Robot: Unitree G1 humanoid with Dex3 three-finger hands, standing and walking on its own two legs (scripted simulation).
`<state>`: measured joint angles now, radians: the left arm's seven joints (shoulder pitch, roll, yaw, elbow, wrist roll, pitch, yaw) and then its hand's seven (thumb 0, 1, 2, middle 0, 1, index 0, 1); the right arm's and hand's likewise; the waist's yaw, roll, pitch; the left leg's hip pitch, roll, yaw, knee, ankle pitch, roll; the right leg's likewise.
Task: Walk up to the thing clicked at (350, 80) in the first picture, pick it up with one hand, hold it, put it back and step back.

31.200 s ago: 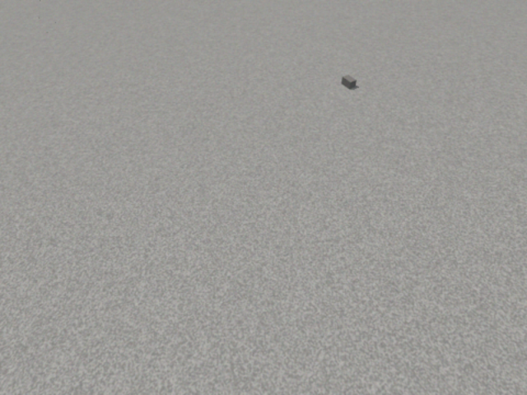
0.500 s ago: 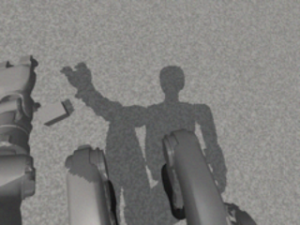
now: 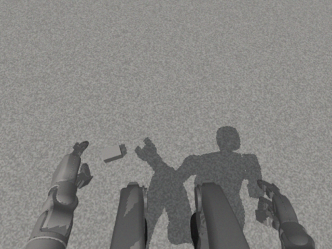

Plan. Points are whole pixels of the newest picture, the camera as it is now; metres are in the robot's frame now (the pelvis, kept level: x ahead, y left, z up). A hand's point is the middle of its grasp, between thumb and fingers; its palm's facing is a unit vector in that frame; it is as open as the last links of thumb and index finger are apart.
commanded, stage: home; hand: left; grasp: from above
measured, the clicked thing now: (112, 153) +0.49 +0.26 -0.52
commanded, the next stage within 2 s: none
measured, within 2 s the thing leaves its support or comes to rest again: neither
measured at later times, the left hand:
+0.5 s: hand (61, 188) +0.24 +0.19 +0.11, palm faces +0.11 -0.97 -0.21, open 7.4 cm
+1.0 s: hand (53, 197) +0.23 +0.19 +0.13, palm faces +0.11 -0.97 -0.20, open 7.4 cm
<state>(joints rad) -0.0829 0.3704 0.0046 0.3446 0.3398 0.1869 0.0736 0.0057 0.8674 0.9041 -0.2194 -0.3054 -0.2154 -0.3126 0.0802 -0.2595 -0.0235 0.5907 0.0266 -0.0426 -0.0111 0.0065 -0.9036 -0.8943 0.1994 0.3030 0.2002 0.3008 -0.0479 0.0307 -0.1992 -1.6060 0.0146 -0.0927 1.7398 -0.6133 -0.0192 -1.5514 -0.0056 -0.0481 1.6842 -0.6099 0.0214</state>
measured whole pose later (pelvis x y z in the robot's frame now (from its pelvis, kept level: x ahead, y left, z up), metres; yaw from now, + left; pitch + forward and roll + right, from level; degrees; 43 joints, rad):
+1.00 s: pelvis +0.08 +0.00 +0.17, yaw +3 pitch +10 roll -3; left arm 0.50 0.22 0.03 -0.14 -0.05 0.46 0.02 0.01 0.90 0.90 -0.21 -0.30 -0.20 -0.30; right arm 0.27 -0.22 0.03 0.53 0.00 -0.23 -0.18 0.01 -0.90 -0.89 0.20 0.30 0.20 0.30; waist -0.03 0.05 -0.16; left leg -0.70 0.02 -0.07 1.02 -0.49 -0.01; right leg -0.64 -0.01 -0.05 0.95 -0.48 0.02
